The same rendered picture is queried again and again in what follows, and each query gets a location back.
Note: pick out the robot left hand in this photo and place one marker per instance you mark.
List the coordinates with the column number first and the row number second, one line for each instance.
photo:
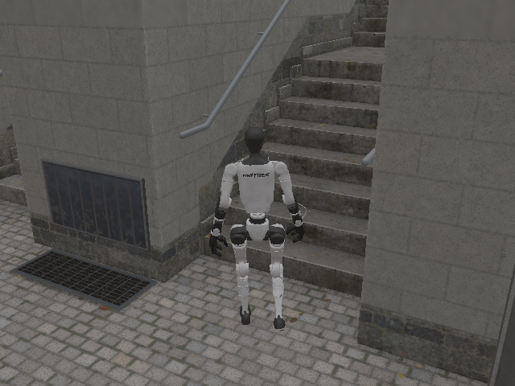
column 214, row 245

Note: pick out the right robot forearm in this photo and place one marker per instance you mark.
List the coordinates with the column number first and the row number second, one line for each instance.
column 295, row 212

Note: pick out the left robot forearm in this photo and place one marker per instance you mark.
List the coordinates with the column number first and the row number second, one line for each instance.
column 219, row 218

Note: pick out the robot left upper arm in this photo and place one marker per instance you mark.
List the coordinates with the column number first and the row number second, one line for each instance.
column 227, row 184

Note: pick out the robot right shin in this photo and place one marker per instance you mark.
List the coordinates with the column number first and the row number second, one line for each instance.
column 278, row 290

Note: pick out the robot left shin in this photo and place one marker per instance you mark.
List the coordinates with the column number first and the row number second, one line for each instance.
column 243, row 290

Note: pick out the robot right upper arm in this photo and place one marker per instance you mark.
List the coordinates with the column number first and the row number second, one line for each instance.
column 281, row 169

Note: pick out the robot right hand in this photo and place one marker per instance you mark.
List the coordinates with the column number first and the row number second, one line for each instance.
column 299, row 230

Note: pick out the robot shin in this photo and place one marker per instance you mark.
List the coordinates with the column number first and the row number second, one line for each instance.
column 243, row 290
column 278, row 290

